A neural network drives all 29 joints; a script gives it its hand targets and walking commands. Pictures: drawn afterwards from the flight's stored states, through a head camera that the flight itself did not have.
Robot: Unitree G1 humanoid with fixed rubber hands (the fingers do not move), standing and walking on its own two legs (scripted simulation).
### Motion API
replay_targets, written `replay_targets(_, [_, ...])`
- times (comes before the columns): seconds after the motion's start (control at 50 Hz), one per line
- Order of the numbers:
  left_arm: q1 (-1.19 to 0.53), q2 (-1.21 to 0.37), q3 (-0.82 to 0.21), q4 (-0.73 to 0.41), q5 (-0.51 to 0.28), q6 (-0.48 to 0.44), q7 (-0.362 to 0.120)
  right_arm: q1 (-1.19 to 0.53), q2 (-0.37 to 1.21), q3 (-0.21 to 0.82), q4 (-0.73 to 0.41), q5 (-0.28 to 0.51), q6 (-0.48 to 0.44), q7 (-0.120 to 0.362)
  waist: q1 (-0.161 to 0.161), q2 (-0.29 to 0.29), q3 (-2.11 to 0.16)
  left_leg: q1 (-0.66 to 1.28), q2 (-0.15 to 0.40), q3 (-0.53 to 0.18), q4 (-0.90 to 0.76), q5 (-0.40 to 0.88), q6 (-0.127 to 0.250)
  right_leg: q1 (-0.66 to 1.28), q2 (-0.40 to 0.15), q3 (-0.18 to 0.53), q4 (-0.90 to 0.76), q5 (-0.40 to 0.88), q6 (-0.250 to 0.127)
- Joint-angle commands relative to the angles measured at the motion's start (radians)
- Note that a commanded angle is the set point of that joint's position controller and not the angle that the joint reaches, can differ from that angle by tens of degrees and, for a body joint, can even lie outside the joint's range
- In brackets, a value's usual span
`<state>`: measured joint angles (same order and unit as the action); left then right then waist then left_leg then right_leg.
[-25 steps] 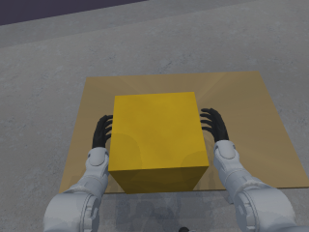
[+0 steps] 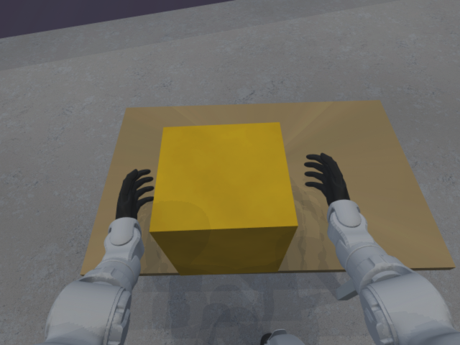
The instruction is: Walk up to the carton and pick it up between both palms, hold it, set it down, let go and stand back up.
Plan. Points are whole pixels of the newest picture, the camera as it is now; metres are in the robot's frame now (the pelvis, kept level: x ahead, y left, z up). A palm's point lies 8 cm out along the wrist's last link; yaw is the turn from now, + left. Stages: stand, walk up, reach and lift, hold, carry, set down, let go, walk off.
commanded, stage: set down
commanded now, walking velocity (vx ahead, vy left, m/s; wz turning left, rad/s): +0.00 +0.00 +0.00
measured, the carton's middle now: (225, 205) +0.38 +0.02 -0.03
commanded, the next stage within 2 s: none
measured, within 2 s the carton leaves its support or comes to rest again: neither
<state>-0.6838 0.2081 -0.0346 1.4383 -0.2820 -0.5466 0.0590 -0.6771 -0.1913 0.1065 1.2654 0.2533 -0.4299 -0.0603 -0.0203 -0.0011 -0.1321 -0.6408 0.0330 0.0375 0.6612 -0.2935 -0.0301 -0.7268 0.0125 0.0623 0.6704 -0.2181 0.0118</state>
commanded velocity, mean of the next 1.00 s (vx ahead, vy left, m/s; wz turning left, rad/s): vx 0.00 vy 0.00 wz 0.00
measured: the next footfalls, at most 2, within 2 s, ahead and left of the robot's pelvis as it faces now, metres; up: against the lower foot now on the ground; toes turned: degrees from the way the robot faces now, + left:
none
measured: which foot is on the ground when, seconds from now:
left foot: down 0.00-1.00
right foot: down 0.00-1.00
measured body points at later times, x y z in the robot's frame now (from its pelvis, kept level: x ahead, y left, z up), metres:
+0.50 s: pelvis -0.01 +0.00 +0.00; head +0.06 -0.01 +0.44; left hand +0.30 +0.21 -0.04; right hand +0.29 -0.21 -0.04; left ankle +0.01 +0.14 -0.71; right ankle +0.05 -0.12 -0.71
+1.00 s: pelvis -0.02 +0.01 +0.01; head -0.01 +0.01 +0.46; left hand +0.23 +0.22 -0.03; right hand +0.22 -0.21 -0.03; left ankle +0.01 +0.14 -0.71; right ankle +0.05 -0.12 -0.71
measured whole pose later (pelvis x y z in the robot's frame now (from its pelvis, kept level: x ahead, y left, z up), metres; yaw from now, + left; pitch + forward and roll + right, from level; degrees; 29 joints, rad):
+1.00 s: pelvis -0.02 +0.01 +0.01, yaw +0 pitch +5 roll +1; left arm 0.00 0.20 -0.07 0.73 -0.26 -0.39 0.06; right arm 0.02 -0.16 0.03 0.71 0.26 -0.45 -0.01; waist -0.02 -0.01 -0.07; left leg -0.45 0.03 0.04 0.65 -0.29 -0.02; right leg -0.52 0.01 0.06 0.63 -0.20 0.01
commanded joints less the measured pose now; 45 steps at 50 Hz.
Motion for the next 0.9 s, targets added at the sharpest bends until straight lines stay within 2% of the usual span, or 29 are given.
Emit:
replay_targets(0.0, [-0.147,0.149,0.065,-0.204,0.035,-0.06,-0.02,-0.199,-0.096,0.016,-0.16,0.07,-0.102,-0.009,0.019,-0.067,-0.633,-0.1,-0.089,-0.008,0.028,0.298,-0.02,0.595,-0.008,-0.041,0.034,0.48,0.019])
replay_targets(0.04, [-0.065,0.144,0.088,-0.281,0.071,-0.049,-0.039,-0.087,-0.069,0.029,-0.189,0.072,-0.132,-0.022,-0.001,-0.048,-0.632,-0.08,-0.099,-0.008,0.021,0.333,-0.016,0.635,-0.009,-0.03,0.024,0.548,0.026])
replay_targets(0.08, [-0.137,0.15,0.073,-0.267,0.078,-0.041,-0.039,-0.175,-0.091,-0.01,-0.164,0.063,-0.126,-0.019,-0.006,-0.01,-0.572,-0.084,-0.097,-0.014,0.006,0.245,-0.028,0.552,-0.007,-0.045,-0.008,0.389,0.013])
replay_targets(0.1, [-0.03,0.125,0.074,-0.31,0.094,-0.034,-0.043,-0.073,-0.072,0.014,-0.221,0.068,-0.139,-0.018,0.01,-0.014,-0.574,-0.039,-0.09,-0.016,-0.001,0.274,-0.025,0.583,0.003,-0.048,-0.009,0.397,0.006])
replay_targets(0.12, [-0.104,0.124,0.053,-0.324,0.076,-0.033,-0.035,-0.143,-0.096,-0.027,-0.224,0.065,-0.131,-0.012,-0.008,0.015,-0.556,-0.024,-0.084,-0.023,-0.001,0.249,-0.028,0.516,0.006,-0.056,-0.021,0.338,-0.006])
replay_targets(0.16, [-0.13,0.117,0.047,-0.342,0.059,-0.038,-0.029,-0.177,-0.107,-0.049,-0.274,0.05,-0.14,-0.003,-0.001,0.022,-0.588,-0.024,-0.078,-0.031,-0.011,0.224,-0.037,0.52,0.016,-0.063,-0.017,0.293,-0.02])
replay_targets(0.2, [0.039,0.107,0.037,-0.449,0.048,-0.047,-0.024,-0.029,-0.092,-0.022,-0.401,0.072,-0.154,0.002,0.014,-0.01,-0.613,0.064,-0.086,-0.028,0.004,0.313,-0.036,0.584,0.023,-0.064,-0.035,0.389,-0.014])
replay_targets(0.22, [0.005,0.115,0.046,-0.47,0.054,-0.054,-0.024,-0.042,-0.096,-0.05,-0.396,0.042,-0.165,0.0,-0.003,0.006,-0.633,0.047,-0.088,-0.031,0.003,0.312,-0.043,0.57,0.023,-0.061,-0.032,0.407,-0.014])
replay_targets(0.24, [0.033,0.148,0.078,-0.434,0.066,-0.046,-0.026,-0.031,-0.108,-0.049,-0.408,0.028,-0.162,-0.004,0.002,-0.034,-0.587,0.012,-0.095,-0.023,-0.003,0.264,-0.031,0.616,0.013,-0.049,-0.04,0.382,-0.006])
replay_targets(0.3, [0.187,0.095,0.042,-0.595,0.063,-0.043,-0.031,0.125,-0.098,-0.031,-0.464,0.041,-0.176,0.013,0.0,-0.005,-0.584,0.085,-0.08,-0.044,-0.027,0.355,-0.034,0.629,0.026,-0.057,-0.037,0.466,-0.014])
replay_targets(0.32, [0.096,0.126,0.05,-0.577,0.071,-0.045,-0.029,0.05,-0.096,-0.071,-0.462,0.003,-0.169,0.013,-0.007,0.021,-0.601,0.072,-0.086,-0.038,-0.025,0.308,-0.035,0.592,0.022,-0.056,-0.05,0.397,-0.017])
replay_targets(0.36, [0.189,0.128,0.066,-0.613,0.083,-0.037,-0.019,0.141,-0.105,-0.067,-0.44,0.024,-0.167,0.021,0.013,0.023,-0.511,0.108,-0.081,-0.034,-0.034,0.277,-0.034,0.623,0.018,-0.05,-0.055,0.36,-0.024])
replay_targets(0.38, [0.359,0.099,0.076,-0.678,0.098,-0.027,-0.03,0.306,-0.082,-0.04,-0.474,0.032,-0.176,0.019,0.013,-0.006,-0.523,0.193,-0.082,-0.038,-0.041,0.358,-0.027,0.664,0.025,-0.052,-0.078,0.432,-0.023])
replay_targets(0.44, [0.201,0.121,0.041,-0.671,0.073,-0.028,-0.031,0.151,-0.104,-0.092,-0.529,0.002,-0.176,0.028,0.011,0.001,-0.504,0.16,-0.083,-0.022,-0.049,0.22,-0.019,0.569,0.022,-0.063,-0.09,0.251,-0.026])
replay_targets(0.46, [0.403,0.106,0.057,-0.716,0.079,-0.018,-0.036,0.346,-0.077,-0.056,-0.545,0.017,-0.177,0.025,0.009,-0.04,-0.447,0.197,-0.086,-0.024,-0.055,0.292,-0.014,0.645,0.019,-0.059,-0.088,0.36,-0.021])
replay_targets(0.5, [0.344,0.111,0.044,-0.708,0.072,-0.023,-0.03,0.283,-0.094,-0.07,-0.559,0.001,-0.175,0.033,0.022,-0.029,-0.468,0.174,-0.085,-0.026,-0.073,0.235,-0.013,0.619,0.022,-0.056,-0.102,0.285,-0.025])
replay_targets(0.54, [0.534,0.112,0.051,-0.804,0.079,-0.017,-0.038,0.451,-0.071,-0.055,-0.64,0.015,-0.187,0.036,0.027,-0.044,-0.432,0.254,-0.081,-0.029,-0.08,0.297,-0.011,0.675,0.024,-0.043,-0.11,0.344,-0.031])
replay_targets(0.56, [0.446,0.124,0.059,-0.759,0.083,-0.017,-0.035,0.361,-0.076,-0.063,-0.632,0.003,-0.183,0.034,0.04,-0.052,-0.403,0.201,-0.088,-0.021,-0.08,0.241,-0.007,0.649,0.016,-0.041,-0.116,0.284,-0.021])
replay_targets(0.6, [0.372,0.132,0.028,-0.808,0.057,-0.012,-0.03,0.32,-0.069,-0.094,-0.626,-0.017,-0.161,0.041,0.02,-0.036,-0.358,0.222,-0.078,-0.025,-0.096,0.158,0.0,0.586,0.016,-0.046,-0.13,0.14,-0.027])
replay_targets(0.62, [0.538,0.128,0.021,-0.856,0.058,-0.011,-0.023,0.479,-0.074,-0.059,-0.66,0.008,-0.168,0.047,0.035,-0.024,-0.329,0.26,-0.073,-0.026,-0.108,0.18,-0.003,0.61,0.017,-0.051,-0.134,0.157,-0.033])
replay_targets(0.66, [0.412,0.11,-0.023,-0.86,0.04,0.005,-0.012,0.368,-0.081,-0.107,-0.638,-0.013,-0.148,0.057,0.009,0.008,-0.27,0.247,-0.063,-0.031,-0.114,0.104,-0.006,0.516,0.021,-0.059,-0.141,0.042,-0.042])
replay_targets(0.68, [0.51,0.109,-0.012,-0.892,0.043,0.009,-0.003,0.446,-0.091,-0.096,-0.692,0.002,-0.151,0.056,0.036,0.003,-0.26,0.281,-0.063,-0.034,-0.137,0.117,-0.011,0.569,0.026,-0.071,-0.145,0.058,-0.052])
replay_targets(0.7, [0.473,0.135,0.027,-0.816,0.054,0.017,0.0,0.408,-0.072,-0.088,-0.676,-0.021,-0.142,0.054,0.045,-0.029,-0.228,0.246,-0.07,-0.017,-0.14,0.071,0.001,0.548,0.018,-0.054,-0.156,0.01,-0.041])
replay_targets(0.74, [0.559,0.112,-0.007,-0.897,0.035,0.023,0.003,0.482,-0.081,-0.115,-0.752,-0.023,-0.142,0.057,0.029,-0.044,-0.234,0.298,-0.064,-0.012,-0.154,0.059,0.003,0.564,0.019,-0.056,-0.17,-0.013,-0.04])
replay_targets(0.76, [0.517,0.132,-0.003,-0.892,0.038,0.023,0.013,0.477,-0.08,-0.11,-0.72,-0.028,-0.133,0.051,0.046,-0.041,-0.203,0.274,-0.062,-0.005,-0.175,0.021,0.002,0.587,0.017,-0.055,-0.17,-0.03,-0.038])
replay_targets(0.78, [0.612,0.113,0.001,-0.93,0.057,0.03,0.015,0.578,-0.072,-0.123,-0.699,-0.031,-0.132,0.054,0.042,-0.028,-0.164,0.31,-0.054,-0.012,-0.198,0.036,-0.002,0.605,0.028,-0.059,-0.174,-0.002,-0.044])
replay_targets(0.8, [0.481,0.134,0.0,-0.852,0.056,0.05,0.019,0.442,-0.076,-0.124,-0.66,-0.043,-0.11,0.051,0.041,-0.012,-0.137,0.259,-0.059,-0.003,-0.198,-0.046,0.004,0.546,0.017,-0.054,-0.178,-0.082,-0.044])
replay_targets(0.82, [0.534,0.126,0.016,-0.802,0.061,0.071,0.016,0.493,-0.057,-0.098,-0.677,-0.034,-0.1,0.055,0.063,-0.034,-0.059,0.237,-0.067,0.013,-0.211,-0.085,0.011,0.55,0.009,-0.044,-0.197,-0.148,-0.041])
replay_targets(0.88, [0.579,0.137,0.003,-0.885,0.033,0.081,0.017,0.537,-0.067,-0.104,-0.756,-0.034,-0.088,0.053,0.077,-0.073,-0.145,0.311,-0.06,0.017,-0.217,-0.034,0.02,0.581,0.006,-0.039,-0.204,-0.109,-0.038])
